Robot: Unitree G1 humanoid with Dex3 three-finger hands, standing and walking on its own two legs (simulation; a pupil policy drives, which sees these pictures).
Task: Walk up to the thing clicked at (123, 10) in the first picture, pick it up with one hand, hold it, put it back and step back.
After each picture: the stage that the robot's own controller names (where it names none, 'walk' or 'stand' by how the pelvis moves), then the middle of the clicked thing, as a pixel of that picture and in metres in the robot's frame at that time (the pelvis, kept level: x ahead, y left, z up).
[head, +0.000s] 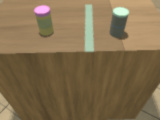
stand; (118, 22) +0.63 -0.15 +0.07
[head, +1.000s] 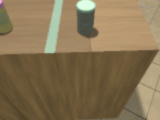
rise first; (85, 18) +0.56 +0.01 +0.11
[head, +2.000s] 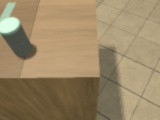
rise first; (16, 37) +0.44 +0.25 +0.10
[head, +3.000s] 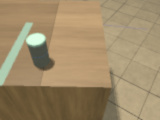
stand; (38, 51) +0.46 +0.18 +0.08
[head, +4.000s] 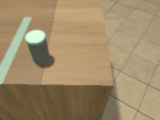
stand; (38, 48) +0.46 +0.18 +0.07
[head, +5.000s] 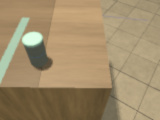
stand; (36, 50) +0.45 +0.18 +0.07
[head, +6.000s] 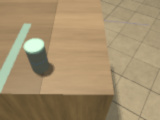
stand; (37, 56) +0.43 +0.18 +0.06
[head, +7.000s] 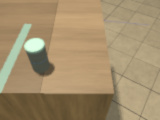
stand; (38, 56) +0.43 +0.18 +0.06
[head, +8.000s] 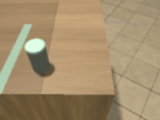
rise first; (38, 56) +0.43 +0.18 +0.06
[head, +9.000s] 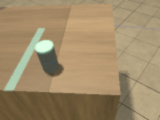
rise first; (47, 57) +0.43 +0.18 +0.07
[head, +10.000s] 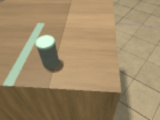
go down; (48, 52) +0.44 +0.18 +0.07
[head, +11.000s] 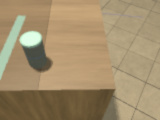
go down; (34, 50) +0.44 +0.16 +0.08
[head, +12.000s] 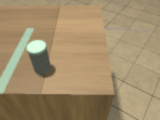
go down; (39, 57) +0.44 +0.17 +0.07
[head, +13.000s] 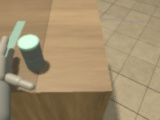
close in; (32, 53) +0.43 +0.18 +0.08
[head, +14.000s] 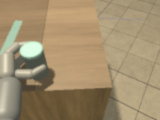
lift; (35, 61) +0.39 +0.16 +0.10
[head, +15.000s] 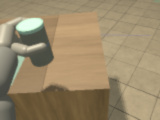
lift; (36, 43) +0.34 +0.13 +0.25
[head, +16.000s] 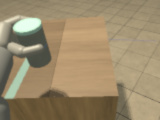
hold; (34, 43) +0.32 +0.14 +0.26
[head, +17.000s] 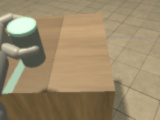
hold; (28, 43) +0.32 +0.15 +0.26
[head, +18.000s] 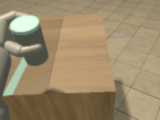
crouch; (31, 42) +0.33 +0.14 +0.26
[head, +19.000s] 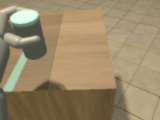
crouch; (30, 35) +0.35 +0.15 +0.26
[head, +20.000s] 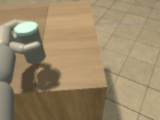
lower; (31, 43) +0.42 +0.16 +0.17
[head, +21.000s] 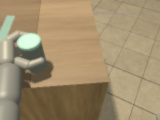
lower; (33, 54) +0.41 +0.15 +0.11
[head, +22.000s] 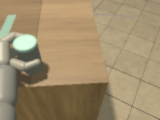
lower; (29, 55) +0.40 +0.17 +0.10
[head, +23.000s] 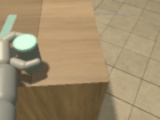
lower; (29, 54) +0.41 +0.17 +0.10
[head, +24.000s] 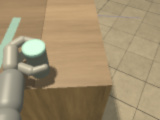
loosen; (37, 59) +0.39 +0.15 +0.10
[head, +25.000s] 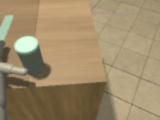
withdraw; (31, 57) +0.40 +0.16 +0.10
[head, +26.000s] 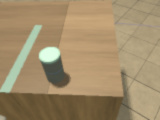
sink last; (52, 65) +0.38 +0.14 +0.08
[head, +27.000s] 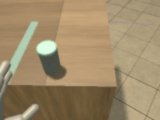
stand; (49, 58) +0.41 +0.15 +0.07
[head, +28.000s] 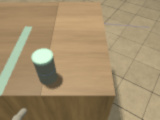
stand; (45, 67) +0.38 +0.15 +0.07
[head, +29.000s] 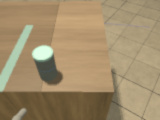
stand; (45, 64) +0.39 +0.15 +0.07
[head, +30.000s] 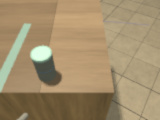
stand; (44, 64) +0.39 +0.15 +0.07
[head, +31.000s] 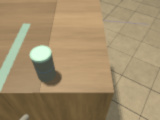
stand; (44, 64) +0.38 +0.15 +0.07
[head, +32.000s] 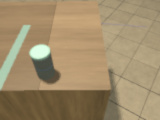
walk; (43, 63) +0.40 +0.16 +0.07
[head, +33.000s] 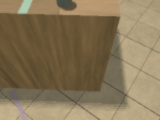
walk; out of the picture +0.69 +0.09 +0.10
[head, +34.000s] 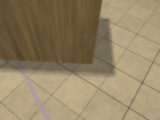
walk; out of the picture +1.06 +0.10 +0.09
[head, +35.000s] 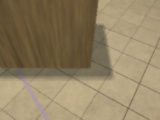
stand; out of the picture +1.09 +0.13 +0.08
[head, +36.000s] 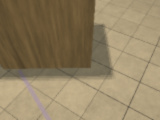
stand; out of the picture +1.10 +0.15 +0.07
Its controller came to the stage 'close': yes
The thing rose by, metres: 0.21
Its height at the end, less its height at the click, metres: +0.00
